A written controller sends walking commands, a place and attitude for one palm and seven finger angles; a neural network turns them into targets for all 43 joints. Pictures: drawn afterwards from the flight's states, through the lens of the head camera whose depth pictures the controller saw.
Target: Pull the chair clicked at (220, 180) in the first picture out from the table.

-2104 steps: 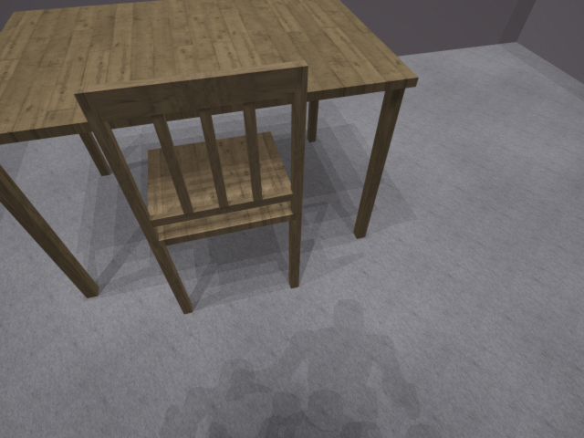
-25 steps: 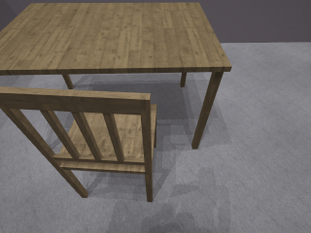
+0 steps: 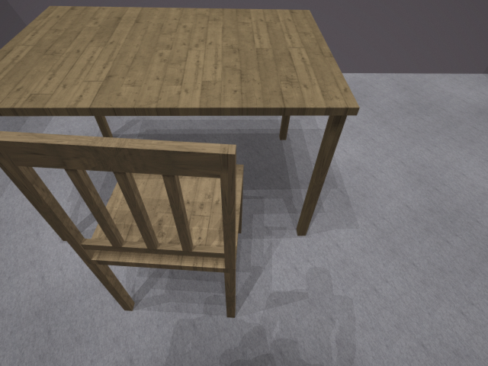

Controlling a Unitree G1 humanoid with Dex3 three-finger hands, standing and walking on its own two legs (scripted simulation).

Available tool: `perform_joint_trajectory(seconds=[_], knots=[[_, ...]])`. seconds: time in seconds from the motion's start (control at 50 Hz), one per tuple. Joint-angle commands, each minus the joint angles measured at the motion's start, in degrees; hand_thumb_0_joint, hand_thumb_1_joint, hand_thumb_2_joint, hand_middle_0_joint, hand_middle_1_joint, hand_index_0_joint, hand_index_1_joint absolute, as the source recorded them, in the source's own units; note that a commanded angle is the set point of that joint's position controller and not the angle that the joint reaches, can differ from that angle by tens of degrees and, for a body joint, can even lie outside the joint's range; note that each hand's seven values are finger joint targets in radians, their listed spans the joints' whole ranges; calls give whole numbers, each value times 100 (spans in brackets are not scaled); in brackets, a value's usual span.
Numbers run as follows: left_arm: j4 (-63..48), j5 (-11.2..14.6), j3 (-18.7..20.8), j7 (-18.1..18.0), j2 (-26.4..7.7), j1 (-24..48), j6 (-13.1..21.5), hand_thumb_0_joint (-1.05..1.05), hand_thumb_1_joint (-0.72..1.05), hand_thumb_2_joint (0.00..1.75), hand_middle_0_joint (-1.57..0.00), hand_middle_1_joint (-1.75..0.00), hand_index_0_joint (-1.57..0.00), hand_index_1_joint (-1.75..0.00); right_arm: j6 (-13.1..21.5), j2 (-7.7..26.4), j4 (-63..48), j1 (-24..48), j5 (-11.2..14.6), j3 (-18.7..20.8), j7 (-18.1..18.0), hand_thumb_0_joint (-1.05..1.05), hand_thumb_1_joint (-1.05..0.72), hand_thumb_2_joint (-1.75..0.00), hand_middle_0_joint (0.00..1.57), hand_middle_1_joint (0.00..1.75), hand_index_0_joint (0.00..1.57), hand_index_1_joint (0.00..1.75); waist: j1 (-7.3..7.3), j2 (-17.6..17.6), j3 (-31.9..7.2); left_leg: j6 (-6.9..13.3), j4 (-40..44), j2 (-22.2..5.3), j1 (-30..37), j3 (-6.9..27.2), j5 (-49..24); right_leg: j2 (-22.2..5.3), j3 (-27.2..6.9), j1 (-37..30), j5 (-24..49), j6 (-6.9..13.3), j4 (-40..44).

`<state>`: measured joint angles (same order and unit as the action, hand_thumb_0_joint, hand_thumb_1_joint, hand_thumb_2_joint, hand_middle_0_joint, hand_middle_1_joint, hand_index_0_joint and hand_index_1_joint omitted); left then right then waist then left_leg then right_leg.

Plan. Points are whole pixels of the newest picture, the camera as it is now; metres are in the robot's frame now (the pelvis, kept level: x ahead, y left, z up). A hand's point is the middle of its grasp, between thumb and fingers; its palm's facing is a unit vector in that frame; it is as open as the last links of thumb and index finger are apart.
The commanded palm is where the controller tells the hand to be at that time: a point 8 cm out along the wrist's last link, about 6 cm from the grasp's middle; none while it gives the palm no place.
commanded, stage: look again from close up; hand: left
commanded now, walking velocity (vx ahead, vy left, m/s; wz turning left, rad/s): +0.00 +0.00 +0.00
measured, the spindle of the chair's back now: (139, 213) +0.44 +0.27 -0.09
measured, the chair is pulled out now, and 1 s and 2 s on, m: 0.19 0.19 0.19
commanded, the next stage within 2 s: raise the hand toward the chair's back in 0.02 s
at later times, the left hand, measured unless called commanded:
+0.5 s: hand (179, 328) +0.19 +0.12 -0.04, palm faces -0.04 -1.00 +0.06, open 8.8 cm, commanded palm +0.12 +0.21 -0.07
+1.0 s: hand (157, 343) +0.17 +0.16 -0.07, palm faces +0.03 -1.00 -0.05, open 13.2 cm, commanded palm +0.13 +0.21 -0.05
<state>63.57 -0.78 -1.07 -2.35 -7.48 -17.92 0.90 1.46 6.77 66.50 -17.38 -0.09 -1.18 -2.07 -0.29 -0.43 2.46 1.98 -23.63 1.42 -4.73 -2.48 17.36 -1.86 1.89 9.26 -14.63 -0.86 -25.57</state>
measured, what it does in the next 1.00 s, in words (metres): lowers itself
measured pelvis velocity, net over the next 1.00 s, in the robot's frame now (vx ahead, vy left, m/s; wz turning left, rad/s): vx -0.06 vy -0.04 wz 0.03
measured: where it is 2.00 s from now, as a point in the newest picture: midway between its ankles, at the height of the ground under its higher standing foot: outside the picture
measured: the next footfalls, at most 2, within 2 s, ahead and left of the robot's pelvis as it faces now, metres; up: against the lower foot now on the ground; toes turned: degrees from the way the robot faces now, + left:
none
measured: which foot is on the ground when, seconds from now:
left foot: down 0.00-1.00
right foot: down 0.00-1.00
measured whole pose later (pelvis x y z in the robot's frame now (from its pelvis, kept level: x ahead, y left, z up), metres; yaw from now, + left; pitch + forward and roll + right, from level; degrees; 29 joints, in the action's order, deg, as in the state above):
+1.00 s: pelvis -0.06 -0.04 -0.11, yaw +1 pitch +17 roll +0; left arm -4.2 16.6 11.7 15.1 -13.6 -19.4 11.5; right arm 15.0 11.8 33.8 -13.0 1.8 0.3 -3.8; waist -0.1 1.8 -6.5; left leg -1.3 -72.9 -1.4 -55.9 0.8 33.5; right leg -0.9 4.9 58.8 -29.4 3.0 -71.5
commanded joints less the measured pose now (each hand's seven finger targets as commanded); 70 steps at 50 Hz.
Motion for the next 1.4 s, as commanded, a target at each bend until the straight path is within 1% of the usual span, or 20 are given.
perform_joint_trajectory(seconds=[0.0, 0.08, 0.1, 0.12, 0.14, 0.16, 0.2, 0.28, 0.34, 0.4, 0.44, 0.48, 0.6, 0.7, 0.82, 0.9, 1.06, 1.2, 1.26, 1.38], knots=[[-115, 9, 112, -36, -494, -498, 34, 0, 90, 90, -20, -30, -20, -30, 69, 470, -96, -476, -9, 57, -11, 0, -90, -90, 20, 30, 20, 30, 4, 74, 385, 38, 531, -705, -497, 518, -1334, -447, -397, -12, 1015, 268, 367], [-102, 4, 124, -45, -476, -540, 41, 0, 90, 90, -20, -30, -20, -30, 79, 477, -109, -503, -14, 69, -15, 0, -90, -90, 20, 30, 20, 30, 9, 3, 317, 33, 496, -697, -460, 527, -1397, -465, -414, -8, 1068, 263, 331], [-515, 27, 76, -5, -1513, -34, 89, 0, 90, 90, -20, -30, -20, -30, 42, 1198, -785, 128, -34, 151, 22, 0, -90, -90, 20, 30, 20, 30, 131, 332, 620, -5, 639, -409, -592, 677, -2140, -105, -199, 478, 897, 309, -129], [-8540, 1116, 603, -99, -1857, 4095, 898, 0, 88, 89, -20, -30, -20, -30, 954, 1784, -2643, 109, 276, 162, -156, 0, -90, -90, 20, 30, 20, 30, 876, 1138, -1285, -96, 172, -169, 46, 207, -2560, 342, 93, 619, 1134, 283, -44], [-7335, 791, 342, -232, -1323, 1757, 383, 0, 85, 88, -20, -29, -20, -29, 1522, 1521, -2438, 127, 249, 161, -250, 0, -90, -90, 20, 30, 20, 30, 323, 1497, -1573, -254, 333, -404, 613, 162, -3518, 260, 94, 497, 301, 345, -469], [-5658, 742, 65, -324, -498, 1045, 1, 0, 83, 87, -19, -29, -19, -29, 1648, 1420, -1899, 266, 201, 142, -210, 0, -90, -90, 20, 30, 20, 30, 335, 1039, -758, -235, 360, -413, -73, 118, -3249, 237, 60, 835, 82, 272, -629], [-5709, 918, -523, -236, 328, 23, -312, 0, 78, 85, -19, -28, -19, -28, 1747, 1400, -2191, 294, 323, 196, -165, 0, -90, -90, 20, 30, 20, 30, 439, -39, -92, -50, -41, -367, -952, 466, -1876, 215, 314, 1085, 254, 216, -361], [-6197, 828, -95, -10, -49, 362, 820, 0, 69, 81, -18, -27, -18, -27, 2270, 1562, -2864, 310, -3, 438, -89, 0, -90, -90, 20, 30, 20, 30, 489, -1315, -768, 0, -1181, -145, -2225, 706, -340, 176, 400, 1999, -359, 132, -1146], [-5536, 1223, 347, 663, 69, -1507, 1821, 0, 62, 78, -17, -26, -17, -26, 2308, 1486, -3396, 633, -74, 603, 275, 0, -90, -90, 20, 30, 20, 30, -270, -1060, -1195, -211, -1988, -72, -3124, 490, -244, 106, 284, 2283, -409, 272, -2035], [-5347, 1526, 1568, 1502, -705, -2191, 3066, 0, 55, 75, -16, -25, -16, -25, 2115, 1452, -3668, 779, -100, 695, 563, 0, -90, -90, 20, 30, 20, 30, -622, -586, -1719, -327, -2959, 72, -4124, 267, -559, -16, -124, 2237, 734, 396, -3065], [-5804, 1285, 1730, 1773, -1109, -1884, 3607, 0, 50, 73, -16, -24, -16, -24, 1929, 1478, -3994, 1131, -147, 746, 683, 0, -90, -90, 20, 30, 20, 30, -694, 285, -1750, -286, -3370, 130, -4639, 110, -444, 20, -222, 2672, 659, 453, -3617], [-6510, 1118, 1556, 1690, -1185, -1518, 3389, 0, 46, 71, -16, -23, -16, -23, 1732, 1473, -4417, 1356, -104, 723, 675, 0, -90, -90, 20, 30, 20, 30, -670, 575, -1797, -186, -3497, 146, -4722, 32, -144, 55, -288, 2942, 177, 452, -3622], [-9353, 1705, 1224, 1558, -1273, 795, 3430, 0, 32, 65, -14, -21, -14, -21, 1814, 1444, -4557, 963, -26, 578, 207, 0, -90, -90, 20, 30, 20, 30, 238, 423, -2618, 5, -4324, -9, -4618, 349, 233, 188, -713, 3409, -616, 209, -3376], [-8338, 1863, 599, 2297, -893, 796, 3361, 0, 20, 60, -13, -19, -13, -19, 2166, 1576, -4003, 748, 68, 473, -100, 0, -90, -90, 20, 30, 20, 30, 565, -131, -2351, 61, -4704, -140, -5006, 541, 561, 238, -570, 3912, -1052, 127, -3426], [-7338, 1780, 1803, 2377, -1580, -479, 1396, 0, 6, 54, -12, -17, -12, -17, 1792, 1438, -4325, 1033, 278, 467, -213, 0, -90, -90, 20, 30, 20, 30, -222, -347, -2873, -39, -4225, -2, -5254, 402, 723, 19, -758, 2824, -1652, 60, -3051], [-8230, 1987, 2483, 1683, -1750, -242, 1292, 0, -3, 50, -11, -15, -11, -15, 1710, 1197, -4450, 1258, 221, 437, -239, 0, -90, -90, 20, 30, 20, 30, -485, -277, -3177, -89, -4137, 39, -5013, 366, 222, 53, -696, 2341, -914, 43, -3123], [-7364, 1737, 1232, 1782, -1037, -162, 2516, 0, -22, 42, -9, -12, -9, -12, 2006, 1382, -4153, 914, 158, 431, -136, 0, -90, -90, 20, 30, 20, 30, 145, -244, -1664, -108, -4068, -22, -5315, 463, 1028, 111, -600, 3660, -1969, 115, -2967], [-8260, 1807, 2047, 1860, -1962, 178, 2245, 0, -38, 35, -7, -10, -7, -10, 2032, 1506, -4341, 821, 164, 490, -265, 0, -90, -90, 20, 30, 20, 30, -164, 370, -2756, -64, -3676, -28, -4428, 512, 346, 221, -182, 3152, -973, 186, -3252], [-8533, 1905, 2094, 1615, -1725, 73, 2510, 0, -45, 32, -6, -9, -6, -9, 2005, 1409, -4256, 775, 67, 481, -196, 0, -90, -90, 20, 30, 20, 30, -215, 670, -3018, -118, -3626, -29, -3921, 540, -516, 280, 62, 3084, 7, 215, -3477], [-7381, 1744, 1353, 1884, -1136, -85, 2223, 0, -50, 30, -6, -8, -6, -8, 1850, 1490, -4171, 838, 95, 404, -106, 0, -90, -90, 20, 30, 20, 30, 131, 263, -1942, -180, -3484, -95, -4257, 644, -5, 339, 232, 3610, -433, 196, -3354]])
